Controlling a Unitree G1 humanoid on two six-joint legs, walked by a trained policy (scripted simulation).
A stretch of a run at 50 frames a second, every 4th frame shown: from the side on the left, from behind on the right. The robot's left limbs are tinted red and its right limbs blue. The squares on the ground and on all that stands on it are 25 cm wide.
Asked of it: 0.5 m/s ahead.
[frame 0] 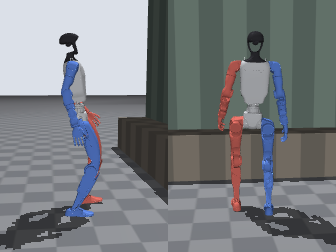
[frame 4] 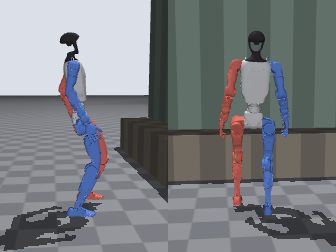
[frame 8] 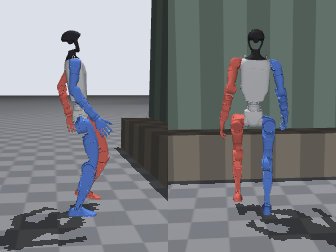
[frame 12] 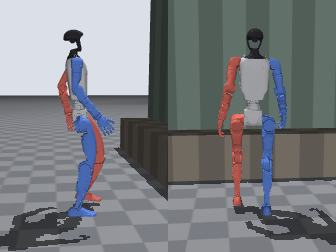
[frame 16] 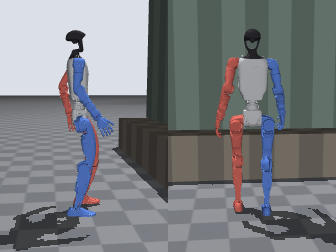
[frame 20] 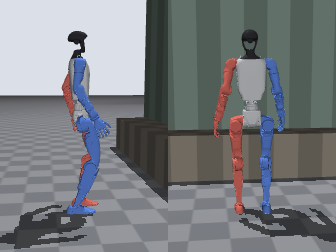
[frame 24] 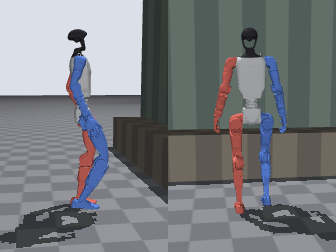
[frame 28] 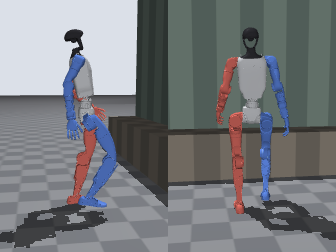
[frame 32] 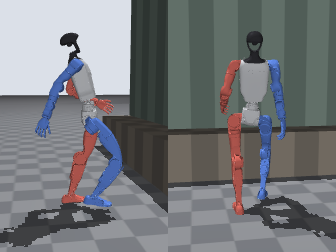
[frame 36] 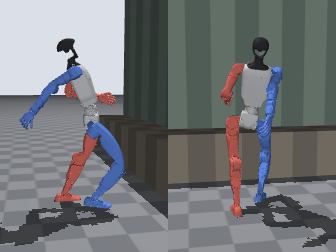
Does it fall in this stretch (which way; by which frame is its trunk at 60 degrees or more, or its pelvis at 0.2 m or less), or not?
no
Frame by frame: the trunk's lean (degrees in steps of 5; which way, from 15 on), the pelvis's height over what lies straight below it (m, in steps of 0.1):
0: 10, 0.8
4: 10, 0.8
8: 10, 0.8
12: 5, 0.8
16: 5, 0.8
20: 5, 0.8
24: 5, 0.8
28: 10, 0.8
32: 20 backward, 0.8
36: 25 backward, 0.7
